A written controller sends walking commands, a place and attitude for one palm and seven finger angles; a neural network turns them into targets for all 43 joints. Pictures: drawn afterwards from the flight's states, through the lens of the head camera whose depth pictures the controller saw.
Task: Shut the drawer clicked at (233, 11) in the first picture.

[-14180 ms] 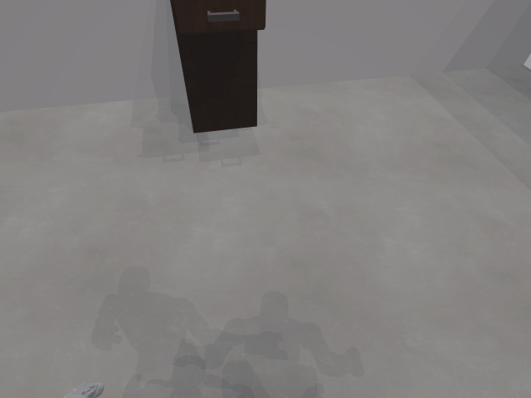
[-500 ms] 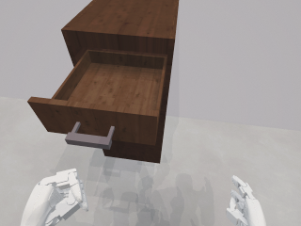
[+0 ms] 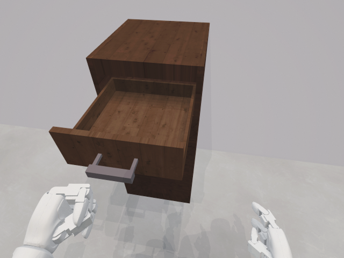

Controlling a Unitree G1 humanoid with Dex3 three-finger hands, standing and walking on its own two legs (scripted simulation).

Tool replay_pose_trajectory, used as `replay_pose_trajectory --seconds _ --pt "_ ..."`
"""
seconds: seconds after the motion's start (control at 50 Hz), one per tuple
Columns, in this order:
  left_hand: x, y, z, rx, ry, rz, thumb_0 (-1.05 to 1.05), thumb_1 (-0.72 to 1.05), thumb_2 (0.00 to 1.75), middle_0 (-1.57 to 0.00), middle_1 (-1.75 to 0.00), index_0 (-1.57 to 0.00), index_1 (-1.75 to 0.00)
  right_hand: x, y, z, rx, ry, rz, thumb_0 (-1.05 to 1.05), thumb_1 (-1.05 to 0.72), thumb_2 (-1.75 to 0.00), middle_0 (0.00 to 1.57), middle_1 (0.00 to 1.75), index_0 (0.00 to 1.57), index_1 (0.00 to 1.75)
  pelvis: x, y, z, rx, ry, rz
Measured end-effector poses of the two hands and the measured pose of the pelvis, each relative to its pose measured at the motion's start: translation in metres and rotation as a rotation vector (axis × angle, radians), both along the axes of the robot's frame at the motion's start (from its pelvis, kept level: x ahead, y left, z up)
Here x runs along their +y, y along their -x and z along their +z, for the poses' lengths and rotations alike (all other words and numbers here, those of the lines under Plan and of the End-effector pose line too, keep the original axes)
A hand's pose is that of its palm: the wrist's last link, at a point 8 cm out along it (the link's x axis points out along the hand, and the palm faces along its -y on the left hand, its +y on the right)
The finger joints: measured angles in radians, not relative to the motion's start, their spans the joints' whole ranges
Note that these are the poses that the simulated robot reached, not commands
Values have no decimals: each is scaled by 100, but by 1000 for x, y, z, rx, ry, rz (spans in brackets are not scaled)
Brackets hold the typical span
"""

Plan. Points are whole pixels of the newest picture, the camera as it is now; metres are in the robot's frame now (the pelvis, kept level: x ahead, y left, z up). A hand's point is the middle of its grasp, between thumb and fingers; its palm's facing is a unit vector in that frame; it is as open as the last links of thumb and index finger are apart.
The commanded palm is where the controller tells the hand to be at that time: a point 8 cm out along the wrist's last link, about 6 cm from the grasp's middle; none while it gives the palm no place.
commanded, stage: raise the hand and make a fist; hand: left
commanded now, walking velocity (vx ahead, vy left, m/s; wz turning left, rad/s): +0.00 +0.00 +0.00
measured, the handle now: (113, 166) +0.33 +0.19 +0.03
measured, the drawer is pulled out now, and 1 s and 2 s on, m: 0.30 0.30 0.30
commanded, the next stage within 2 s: bring the fist close to the handle in 0.26 s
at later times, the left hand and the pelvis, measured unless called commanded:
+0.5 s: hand (91, 221) +0.16 +0.16 +0.11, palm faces +0.00 -1.00 -0.10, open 3.3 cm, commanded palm +0.12 +0.21 +0.12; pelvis -0.01 -0.02 +0.00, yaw +0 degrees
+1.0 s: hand (111, 213) +0.20 +0.15 +0.07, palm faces -0.05 -1.00 -0.06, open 3.3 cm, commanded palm +0.17 +0.20 +0.07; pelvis -0.01 -0.01 -0.01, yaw +0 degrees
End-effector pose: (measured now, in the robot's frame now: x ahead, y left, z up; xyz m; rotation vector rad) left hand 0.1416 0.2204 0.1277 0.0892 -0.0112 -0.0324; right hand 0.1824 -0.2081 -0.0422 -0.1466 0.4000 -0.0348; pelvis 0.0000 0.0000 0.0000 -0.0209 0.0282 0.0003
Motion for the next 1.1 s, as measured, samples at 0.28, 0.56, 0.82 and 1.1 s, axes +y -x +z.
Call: replay_pose_trajectory --seconds 0.28,0.56,0.82,1.1 --pt "-6 14 0 -3 -23 30 2 89 90 -140 -160 -140 -160 -23 4 3 -31 9 -22 2 -90 -90 20 30 20 30 -15 6 1 -14 -8 1" --pt "-4 0 -16 27 2 34 2 89 90 -140 -160 -140 -160 -36 13 -3 -16 23 -28 2 -90 -90 21 30 20 30 -26 13 2 -5 -13 3" --pt "-9 -22 -41 43 22 6 2 90 90 -140 -160 -140 -160 -48 32 -19 85 63 -70 2 -90 -90 20 30 20 30 -20 12 -3 34 -16 0" --pt "-18 -40 -67 51 40 -24 2 90 90 -140 -160 -140 -160 -31 37 -37 165 51 -65 2 -90 -90 20 30 20 30 -9 12 -13 87 -16 -5"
